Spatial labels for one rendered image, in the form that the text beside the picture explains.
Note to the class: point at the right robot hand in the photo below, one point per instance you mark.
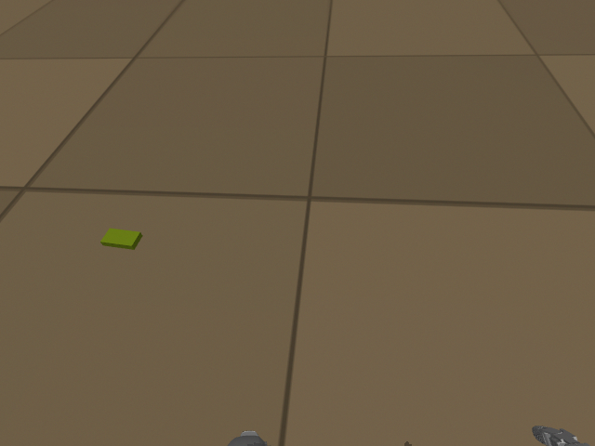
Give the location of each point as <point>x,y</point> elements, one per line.
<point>554,437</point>

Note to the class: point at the small box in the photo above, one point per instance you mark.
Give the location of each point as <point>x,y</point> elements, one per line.
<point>127,239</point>

